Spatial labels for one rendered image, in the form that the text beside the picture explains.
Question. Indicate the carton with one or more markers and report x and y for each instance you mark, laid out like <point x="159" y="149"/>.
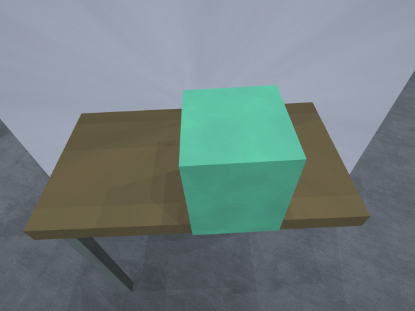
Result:
<point x="240" y="159"/>

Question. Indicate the table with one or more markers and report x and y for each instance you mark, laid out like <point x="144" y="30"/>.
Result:
<point x="119" y="175"/>

